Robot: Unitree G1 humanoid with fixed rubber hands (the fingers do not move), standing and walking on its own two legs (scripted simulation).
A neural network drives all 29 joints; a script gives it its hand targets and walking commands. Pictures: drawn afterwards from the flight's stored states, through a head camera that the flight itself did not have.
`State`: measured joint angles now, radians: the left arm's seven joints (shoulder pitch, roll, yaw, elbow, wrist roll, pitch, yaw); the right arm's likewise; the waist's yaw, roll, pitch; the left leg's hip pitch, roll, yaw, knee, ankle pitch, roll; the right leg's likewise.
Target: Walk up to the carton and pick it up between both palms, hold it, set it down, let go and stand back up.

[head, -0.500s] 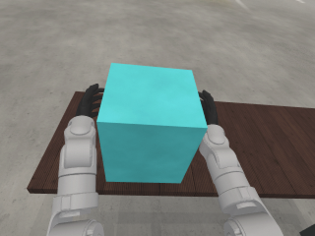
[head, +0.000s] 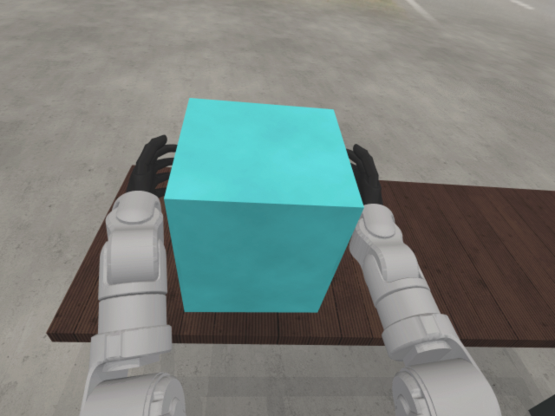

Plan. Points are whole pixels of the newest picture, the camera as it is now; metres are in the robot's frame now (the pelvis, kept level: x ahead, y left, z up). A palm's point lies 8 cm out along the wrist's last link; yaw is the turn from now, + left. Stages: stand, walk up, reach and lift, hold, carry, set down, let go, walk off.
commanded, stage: reach and lift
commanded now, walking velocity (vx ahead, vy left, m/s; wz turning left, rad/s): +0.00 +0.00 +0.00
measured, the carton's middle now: (257, 212) +0.39 +0.00 +0.13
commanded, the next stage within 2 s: hold in 0.60 s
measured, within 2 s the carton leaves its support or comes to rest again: neither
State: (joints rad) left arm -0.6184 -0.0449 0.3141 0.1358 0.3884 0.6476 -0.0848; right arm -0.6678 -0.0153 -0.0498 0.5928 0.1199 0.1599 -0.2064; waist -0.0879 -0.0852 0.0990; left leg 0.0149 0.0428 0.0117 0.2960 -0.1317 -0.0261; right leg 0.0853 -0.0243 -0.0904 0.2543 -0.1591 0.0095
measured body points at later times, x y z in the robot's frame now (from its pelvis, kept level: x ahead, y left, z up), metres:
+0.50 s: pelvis +0.00 +0.00 +0.00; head -0.04 +0.04 +0.45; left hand +0.39 +0.15 +0.19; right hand +0.38 -0.15 +0.20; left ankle +0.03 +0.13 -0.75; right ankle +0.00 -0.12 -0.75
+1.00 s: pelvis -0.01 +0.00 +0.00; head -0.07 +0.03 +0.44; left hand +0.36 +0.16 +0.22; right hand +0.37 -0.14 +0.23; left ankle +0.03 +0.13 -0.75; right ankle +0.00 -0.12 -0.75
